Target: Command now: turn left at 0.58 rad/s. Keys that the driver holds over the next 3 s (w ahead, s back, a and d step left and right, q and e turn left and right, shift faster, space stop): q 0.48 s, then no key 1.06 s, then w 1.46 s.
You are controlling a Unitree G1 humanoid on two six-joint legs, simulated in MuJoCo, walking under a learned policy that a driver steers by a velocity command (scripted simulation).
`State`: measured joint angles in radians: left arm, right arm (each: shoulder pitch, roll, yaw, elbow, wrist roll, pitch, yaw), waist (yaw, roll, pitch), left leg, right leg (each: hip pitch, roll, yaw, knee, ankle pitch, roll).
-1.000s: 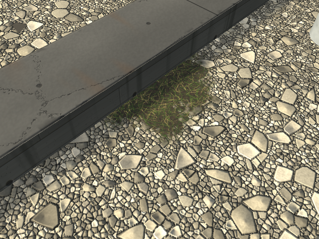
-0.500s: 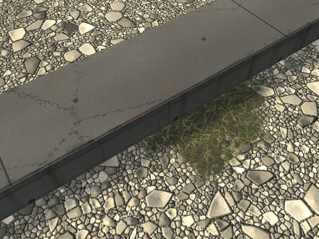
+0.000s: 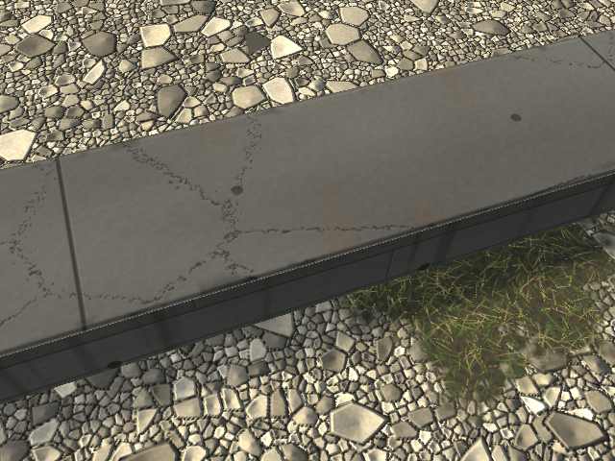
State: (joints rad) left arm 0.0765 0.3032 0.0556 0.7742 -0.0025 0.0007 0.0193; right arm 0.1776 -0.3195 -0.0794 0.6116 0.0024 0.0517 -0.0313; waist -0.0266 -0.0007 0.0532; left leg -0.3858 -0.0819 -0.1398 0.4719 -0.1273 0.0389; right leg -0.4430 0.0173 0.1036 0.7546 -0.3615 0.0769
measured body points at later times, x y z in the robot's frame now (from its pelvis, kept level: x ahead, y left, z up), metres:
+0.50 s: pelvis +0.00 -0.01 +0.00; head +0.04 +0.01 +0.45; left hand +0.05 +0.31 -0.11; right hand +0.26 -0.22 -0.08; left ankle -0.03 +0.11 -0.73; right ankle +0.03 -0.15 -0.74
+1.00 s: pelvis +0.01 +0.01 +0.00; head +0.02 +0.01 +0.45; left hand +0.01 +0.31 -0.11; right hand +0.25 -0.16 -0.11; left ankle -0.03 +0.11 -0.74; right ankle +0.06 -0.12 -0.74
